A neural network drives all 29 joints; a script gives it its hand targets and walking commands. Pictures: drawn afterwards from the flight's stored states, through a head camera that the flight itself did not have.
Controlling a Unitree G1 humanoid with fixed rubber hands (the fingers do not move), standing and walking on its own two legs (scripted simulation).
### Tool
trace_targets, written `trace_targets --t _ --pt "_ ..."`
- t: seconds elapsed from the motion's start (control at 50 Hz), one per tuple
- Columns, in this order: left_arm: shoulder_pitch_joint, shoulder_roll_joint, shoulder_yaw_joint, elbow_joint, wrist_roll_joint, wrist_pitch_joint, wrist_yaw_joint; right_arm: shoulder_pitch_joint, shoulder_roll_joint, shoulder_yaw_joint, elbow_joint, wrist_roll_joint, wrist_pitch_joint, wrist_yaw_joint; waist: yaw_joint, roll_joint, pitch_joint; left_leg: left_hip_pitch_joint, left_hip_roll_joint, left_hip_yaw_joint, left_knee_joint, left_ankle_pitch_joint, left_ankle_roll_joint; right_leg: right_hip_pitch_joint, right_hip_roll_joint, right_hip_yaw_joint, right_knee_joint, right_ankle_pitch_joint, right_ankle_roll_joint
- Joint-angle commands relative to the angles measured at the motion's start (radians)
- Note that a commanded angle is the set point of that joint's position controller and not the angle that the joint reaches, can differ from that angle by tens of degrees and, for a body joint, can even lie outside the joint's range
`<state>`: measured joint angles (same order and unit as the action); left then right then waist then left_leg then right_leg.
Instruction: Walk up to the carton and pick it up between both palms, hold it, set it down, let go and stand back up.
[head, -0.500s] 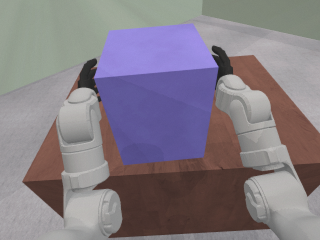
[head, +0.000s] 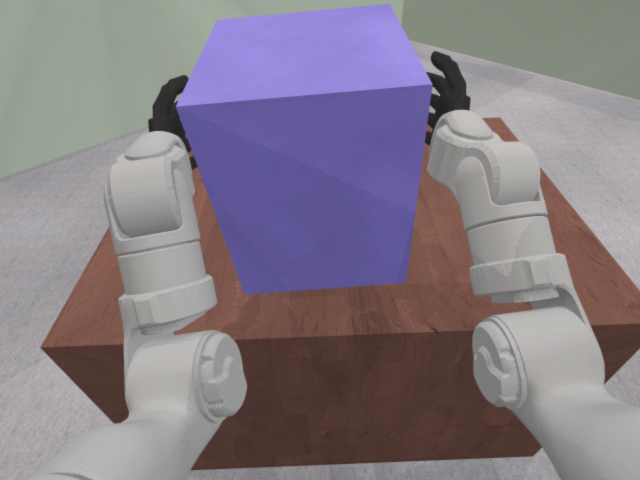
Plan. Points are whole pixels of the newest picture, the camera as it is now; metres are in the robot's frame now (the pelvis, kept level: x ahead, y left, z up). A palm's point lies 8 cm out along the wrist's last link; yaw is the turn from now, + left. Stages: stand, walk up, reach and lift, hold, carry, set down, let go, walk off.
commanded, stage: hold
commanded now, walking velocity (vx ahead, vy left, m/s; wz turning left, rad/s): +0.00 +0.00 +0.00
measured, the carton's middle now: (314, 154) +0.41 +0.01 +0.24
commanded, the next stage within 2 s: none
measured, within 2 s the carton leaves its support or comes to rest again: neither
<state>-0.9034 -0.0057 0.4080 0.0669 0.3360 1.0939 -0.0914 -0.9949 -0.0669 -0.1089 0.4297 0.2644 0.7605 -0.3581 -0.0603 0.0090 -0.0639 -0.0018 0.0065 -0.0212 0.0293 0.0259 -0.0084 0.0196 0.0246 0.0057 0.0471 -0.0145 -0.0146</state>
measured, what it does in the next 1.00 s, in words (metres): stands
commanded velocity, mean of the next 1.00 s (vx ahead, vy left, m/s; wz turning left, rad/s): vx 0.00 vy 0.00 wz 0.00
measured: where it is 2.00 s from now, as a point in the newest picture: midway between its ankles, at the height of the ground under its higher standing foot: outside the picture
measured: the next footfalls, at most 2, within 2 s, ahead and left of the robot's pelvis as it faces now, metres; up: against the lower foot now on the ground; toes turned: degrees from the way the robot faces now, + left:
none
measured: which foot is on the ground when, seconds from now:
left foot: down 0.00-1.00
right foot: down 0.00-1.00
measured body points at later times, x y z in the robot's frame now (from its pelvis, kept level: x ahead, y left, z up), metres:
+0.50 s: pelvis +0.02 +0.00 +0.00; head -0.02 +0.04 +0.44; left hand +0.39 +0.15 +0.24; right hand +0.40 -0.15 +0.25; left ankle +0.03 +0.13 -0.76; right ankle +0.01 -0.10 -0.76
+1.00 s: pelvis +0.01 +0.00 +0.00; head -0.03 +0.00 +0.45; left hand +0.37 +0.16 +0.24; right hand +0.41 -0.13 +0.24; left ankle +0.03 +0.13 -0.76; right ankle +0.01 -0.10 -0.76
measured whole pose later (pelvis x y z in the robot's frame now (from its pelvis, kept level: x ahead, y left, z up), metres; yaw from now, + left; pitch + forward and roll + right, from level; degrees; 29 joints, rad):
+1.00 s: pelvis +0.01 +0.00 +0.00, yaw -1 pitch -4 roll +0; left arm -0.74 -0.03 0.32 -0.04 0.29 1.12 -0.02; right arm -0.87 -0.10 -0.02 0.42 0.29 0.75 -0.31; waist -0.03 0.00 -0.05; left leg 0.04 0.01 0.00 0.03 0.00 -0.01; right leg 0.05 0.02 0.01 0.07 -0.05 -0.02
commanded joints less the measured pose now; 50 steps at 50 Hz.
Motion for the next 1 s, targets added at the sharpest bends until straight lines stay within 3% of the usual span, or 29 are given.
trace_targets --t 0.0,0.02,0.06,0.14,0.3,0.4,0.5,0.62,0.74,0.76,0.8,0.84,0.88,0.94,0.98 --pt "-0.697 -0.355 -0.335 -0.047 -0.149 -0.237 -0.223 -0.534 0.321 0.176 -0.151 0.102 -0.139 0.086 -0.115 -0.054 -0.485 0.120 -0.075 0.043 0.192 -0.118 0.002 0.036 0.032 -0.093 0.115 0.022 0.079" --pt "-0.661 -0.348 -0.327 0.001 -0.130 -0.241 -0.225 -0.530 0.316 0.180 -0.122 0.103 -0.148 0.090 -0.078 -0.051 -0.442 0.078 -0.066 0.027 0.195 -0.106 -0.005 0.037 0.031 -0.109 0.114 0.004 0.067" --pt "-0.632 -0.373 -0.364 0.007 -0.140 -0.253 -0.210 -0.519 0.293 0.196 -0.097 0.109 -0.165 0.100 -0.086 -0.021 -0.368 0.033 -0.057 0.019 0.189 -0.122 -0.021 0.009 0.032 -0.117 0.108 -0.039 0.047" --pt "-0.566 -0.431 -0.401 0.001 -0.133 -0.267 -0.163 -0.490 0.267 0.211 -0.046 0.113 -0.203 0.116 -0.086 0.030 -0.248 0.000 -0.032 0.008 0.184 -0.066 -0.045 0.046 0.037 -0.113 0.124 0.007 0.022" --pt "-0.531 -0.481 -0.562 -0.232 -0.166 -0.258 -0.092 -0.456 0.297 0.271 -0.164 0.163 -0.235 0.103 -0.111 0.085 -0.334 0.160 -0.046 0.010 0.253 0.202 -0.072 0.044 0.036 -0.114 0.129 0.141 0.042" --pt "-0.501 -0.478 -0.604 -0.300 -0.187 -0.238 -0.071 -0.447 0.320 0.313 -0.255 0.165 -0.236 0.095 -0.104 0.062 -0.378 0.193 -0.053 0.012 0.269 0.238 -0.062 0.058 0.034 -0.116 0.128 0.189 0.057" --pt "-0.449 -0.463 -0.576 -0.274 -0.184 -0.217 -0.080 -0.446 0.322 0.336 -0.299 0.165 -0.232 0.085 -0.090 0.010 -0.371 0.189 -0.055 0.010 0.267 0.217 -0.045 0.086 0.025 -0.110 0.124 0.241 0.069" --pt "-0.433 -0.444 -0.524 -0.212 -0.175 -0.207 -0.101 -0.447 0.314 0.333 -0.285 0.168 -0.222 0.075 -0.080 -0.034 -0.325 0.158 -0.054 0.011 0.246 0.150 -0.029 0.094 0.015 -0.103 0.117 0.237 0.073" --pt "-0.468 -0.442 -0.503 -0.161 -0.172 -0.212 -0.109 -0.464 0.308 0.303 -0.240 0.160 -0.215 0.076 -0.085 -0.027 -0.289 0.116 -0.052 0.019 0.229 0.066 -0.028 0.070 0.016 -0.103 0.111 0.150 0.065" --pt "-0.388 -0.412 -0.465 -0.071 -0.187 -0.137 -0.079 -0.453 0.361 0.312 -0.259 0.147 -0.144 0.099 0.016 0.193 -0.211 0.152 -0.020 0.000 0.039 0.067 -0.043 0.101 -0.001 0.008 0.060 0.082 0.040" --pt "-0.432 -0.404 -0.434 -0.084 -0.182 -0.070 -0.046 -0.459 0.345 0.284 -0.168 0.128 -0.084 0.136 0.023 0.102 -0.189 0.121 -0.003 0.002 0.031 0.054 -0.028 0.059 0.005 0.019 0.043 0.028 0.044" --pt "-0.456 -0.414 -0.441 -0.129 -0.206 -0.028 -0.038 -0.475 0.351 0.279 -0.148 0.119 -0.057 0.143 0.031 0.058 -0.203 0.098 -0.002 0.006 0.029 0.070 -0.024 0.067 0.004 0.017 0.045 0.009 0.054" --pt "-0.499 -0.450 -0.462 -0.171 -0.223 -0.024 -0.037 -0.510 0.398 0.307 -0.201 0.139 -0.049 0.137 0.032 0.013 -0.267 0.144 0.006 0.010 0.034 0.137 -0.006 0.055 0.010 0.024 0.038 0.032 0.060" --pt "-0.552 -0.502 -0.517 -0.258 -0.274 -0.033 -0.029 -0.587 0.484 0.362 -0.326 0.184 -0.054 0.123 0.027 -0.004 -0.448 0.194 0.003 0.007 0.058 0.304 0.002 0.133 0.008 0.041 0.048 0.187 0.065" --pt "-0.560 -0.516 -0.551 -0.300 -0.306 -0.033 -0.023 -0.615 0.521 0.400 -0.408 0.208 -0.051 0.110 0.021 -0.023 -0.537 0.198 0.000 0.000 0.059 0.351 0.003 0.169 0.004 0.044 0.056 0.271 0.073"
